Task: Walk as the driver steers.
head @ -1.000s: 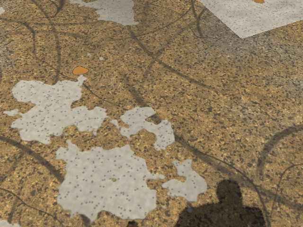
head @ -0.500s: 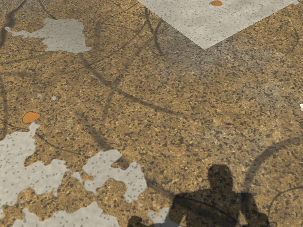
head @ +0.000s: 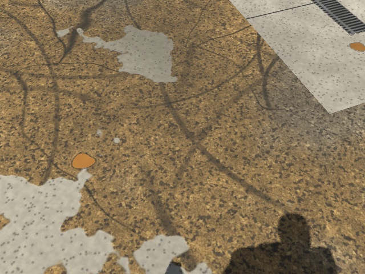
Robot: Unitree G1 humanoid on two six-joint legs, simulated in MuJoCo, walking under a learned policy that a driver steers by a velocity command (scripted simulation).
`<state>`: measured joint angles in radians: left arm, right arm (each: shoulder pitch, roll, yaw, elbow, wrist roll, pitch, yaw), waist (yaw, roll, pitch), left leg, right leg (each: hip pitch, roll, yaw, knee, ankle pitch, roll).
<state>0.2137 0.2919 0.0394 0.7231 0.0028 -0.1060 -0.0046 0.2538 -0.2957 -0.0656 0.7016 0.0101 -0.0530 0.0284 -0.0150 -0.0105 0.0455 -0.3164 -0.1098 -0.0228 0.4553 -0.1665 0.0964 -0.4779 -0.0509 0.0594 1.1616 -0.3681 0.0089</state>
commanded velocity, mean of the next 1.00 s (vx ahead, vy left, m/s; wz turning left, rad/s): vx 0.50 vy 0.00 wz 0.58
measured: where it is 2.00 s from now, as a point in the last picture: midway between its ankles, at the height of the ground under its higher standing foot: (85, 155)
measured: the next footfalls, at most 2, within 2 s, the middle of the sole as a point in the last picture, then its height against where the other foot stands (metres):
right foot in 0.28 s outside the picture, level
left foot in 0.82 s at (132, 252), level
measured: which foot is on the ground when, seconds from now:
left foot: down 0.00-0.30, up 0.32-0.80, down 0.82-1.00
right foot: up 0.00-0.26, down 0.28-0.82, up 0.84-1.00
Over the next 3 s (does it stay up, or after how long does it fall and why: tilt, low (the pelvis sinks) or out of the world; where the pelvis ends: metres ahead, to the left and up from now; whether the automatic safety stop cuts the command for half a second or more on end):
stays up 1.35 0.73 0.00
